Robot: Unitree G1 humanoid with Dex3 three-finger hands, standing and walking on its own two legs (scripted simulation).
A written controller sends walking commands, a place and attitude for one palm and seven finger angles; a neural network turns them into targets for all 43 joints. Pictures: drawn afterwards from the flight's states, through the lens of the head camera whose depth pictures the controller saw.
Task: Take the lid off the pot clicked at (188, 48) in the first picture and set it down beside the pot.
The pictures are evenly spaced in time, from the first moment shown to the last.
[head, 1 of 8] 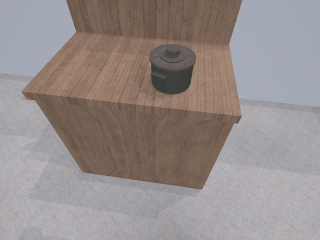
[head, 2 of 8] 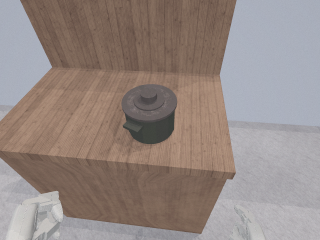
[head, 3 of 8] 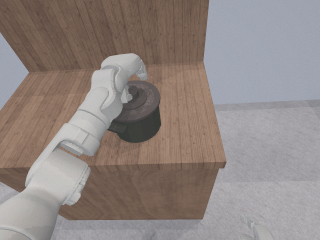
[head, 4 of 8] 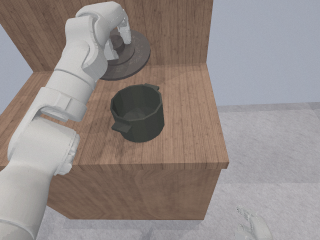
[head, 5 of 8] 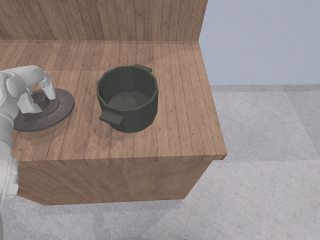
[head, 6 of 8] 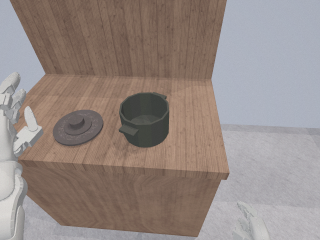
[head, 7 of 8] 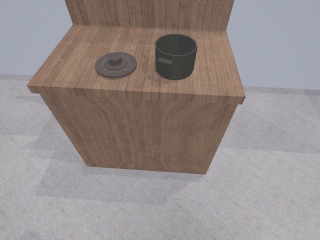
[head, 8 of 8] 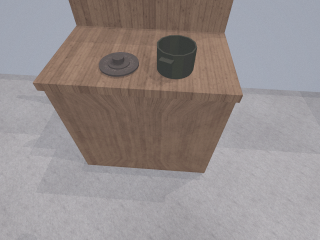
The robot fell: no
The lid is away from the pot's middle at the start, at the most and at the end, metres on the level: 0.00 0.25 0.24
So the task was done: yes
